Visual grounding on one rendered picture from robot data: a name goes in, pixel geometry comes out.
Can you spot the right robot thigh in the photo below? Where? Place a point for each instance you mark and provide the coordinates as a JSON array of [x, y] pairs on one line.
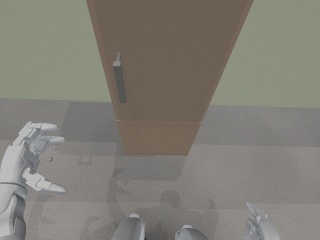
[[190, 234]]

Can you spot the cupboard door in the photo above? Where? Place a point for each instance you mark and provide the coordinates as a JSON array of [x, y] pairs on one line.
[[171, 53]]

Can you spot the handle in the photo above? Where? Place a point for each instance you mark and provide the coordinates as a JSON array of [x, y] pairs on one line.
[[118, 73]]

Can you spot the robot left forearm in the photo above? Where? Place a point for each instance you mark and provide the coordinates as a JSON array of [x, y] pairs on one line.
[[12, 206]]

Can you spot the robot right shin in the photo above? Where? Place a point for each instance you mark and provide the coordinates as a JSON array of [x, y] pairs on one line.
[[186, 226]]

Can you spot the right robot hand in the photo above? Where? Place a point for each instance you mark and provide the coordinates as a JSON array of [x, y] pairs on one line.
[[262, 228]]

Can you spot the left robot hand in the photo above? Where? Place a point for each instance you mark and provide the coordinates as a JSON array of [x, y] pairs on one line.
[[17, 158]]

